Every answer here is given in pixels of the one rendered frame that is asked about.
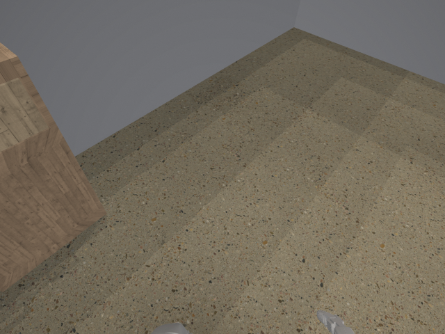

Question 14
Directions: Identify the robot right hand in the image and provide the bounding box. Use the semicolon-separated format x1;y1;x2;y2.
316;310;355;334

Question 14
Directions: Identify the drawer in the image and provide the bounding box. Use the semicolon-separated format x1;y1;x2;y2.
0;78;49;152

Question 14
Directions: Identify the cabinet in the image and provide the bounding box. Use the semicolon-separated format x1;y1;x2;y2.
0;43;107;292

